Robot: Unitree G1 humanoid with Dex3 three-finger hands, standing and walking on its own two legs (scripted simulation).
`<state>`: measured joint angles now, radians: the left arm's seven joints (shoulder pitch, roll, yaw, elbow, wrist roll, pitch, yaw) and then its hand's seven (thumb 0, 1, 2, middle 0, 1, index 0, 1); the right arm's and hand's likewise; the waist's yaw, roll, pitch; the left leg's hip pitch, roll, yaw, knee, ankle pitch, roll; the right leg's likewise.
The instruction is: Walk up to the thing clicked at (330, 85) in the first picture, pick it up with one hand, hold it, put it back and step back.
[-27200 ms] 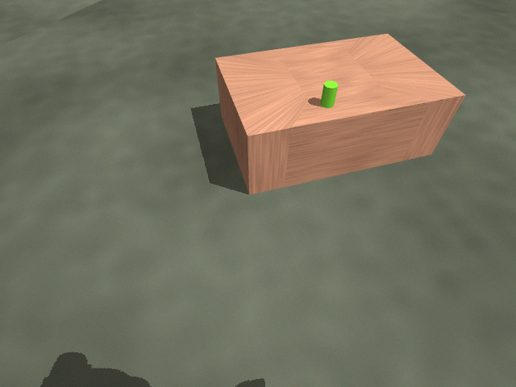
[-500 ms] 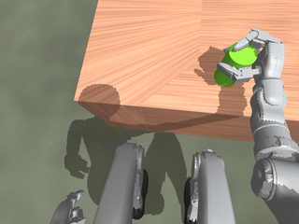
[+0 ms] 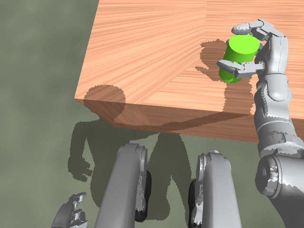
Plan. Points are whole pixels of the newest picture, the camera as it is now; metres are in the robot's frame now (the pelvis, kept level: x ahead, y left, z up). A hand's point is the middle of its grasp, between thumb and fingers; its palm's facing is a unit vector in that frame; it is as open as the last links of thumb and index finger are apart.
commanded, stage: open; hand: right
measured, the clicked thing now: (236, 59) +0.52 -0.14 -0.01
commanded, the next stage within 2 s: withdraw in 0.08 s
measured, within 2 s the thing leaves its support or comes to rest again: rests again in 0.14 s
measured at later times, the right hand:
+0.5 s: hand (280, 21) +0.54 -0.18 +0.09, palm faces +0.09 +0.99 -0.07, open 15.7 cm
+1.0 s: hand out of the picture +0.53 -0.30 +0.19, palm faces +0.29 +0.90 -0.33, open 17.4 cm
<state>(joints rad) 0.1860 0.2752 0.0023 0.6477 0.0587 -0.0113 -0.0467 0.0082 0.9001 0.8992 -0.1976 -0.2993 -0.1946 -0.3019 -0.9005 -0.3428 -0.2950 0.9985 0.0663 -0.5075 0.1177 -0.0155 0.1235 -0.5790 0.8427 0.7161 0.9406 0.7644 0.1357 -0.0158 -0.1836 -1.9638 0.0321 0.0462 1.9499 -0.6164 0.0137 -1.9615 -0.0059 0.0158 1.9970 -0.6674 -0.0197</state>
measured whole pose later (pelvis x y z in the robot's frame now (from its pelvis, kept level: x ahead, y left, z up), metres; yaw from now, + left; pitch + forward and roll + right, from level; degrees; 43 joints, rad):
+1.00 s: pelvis +0.05 +0.00 +0.20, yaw +1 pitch +25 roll +4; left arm 0.34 0.26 -0.04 0.65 -0.01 0.09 0.03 0.01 0.81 0.86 -0.19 -0.29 -0.19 -0.29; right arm -0.86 -0.68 -0.40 1.24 -0.11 -0.10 -0.03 -0.02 0.53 -0.07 0.06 0.06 0.06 0.07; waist 0.15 0.00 -0.11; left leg -1.17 -0.03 0.06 1.18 -0.45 0.01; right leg -1.18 -0.05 0.03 1.27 -0.53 -0.01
